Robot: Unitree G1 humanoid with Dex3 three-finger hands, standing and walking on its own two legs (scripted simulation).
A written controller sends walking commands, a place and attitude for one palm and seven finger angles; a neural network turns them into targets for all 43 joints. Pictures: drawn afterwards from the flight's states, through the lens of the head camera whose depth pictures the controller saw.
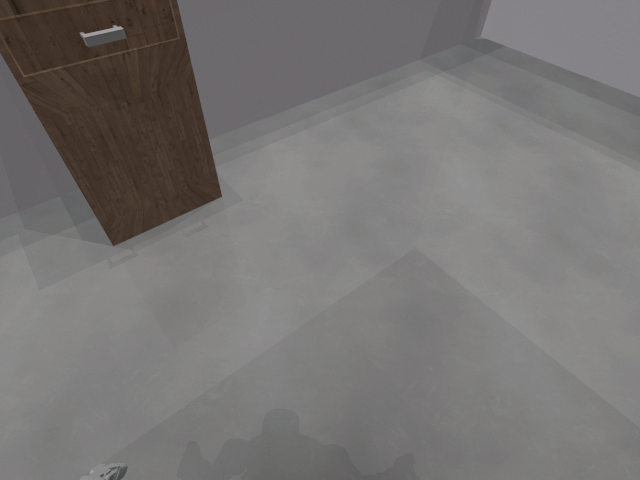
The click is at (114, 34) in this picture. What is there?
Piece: drawer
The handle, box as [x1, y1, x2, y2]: [80, 25, 126, 46]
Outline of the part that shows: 126,37 123,29 120,26 117,27 115,25 113,25 113,27 109,29 86,34 80,32 80,35 87,46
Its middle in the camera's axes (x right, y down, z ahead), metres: -0.64 -0.59 +1.12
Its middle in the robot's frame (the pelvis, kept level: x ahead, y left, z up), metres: +1.21 +0.71 +0.03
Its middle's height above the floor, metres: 0.80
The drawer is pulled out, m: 0.00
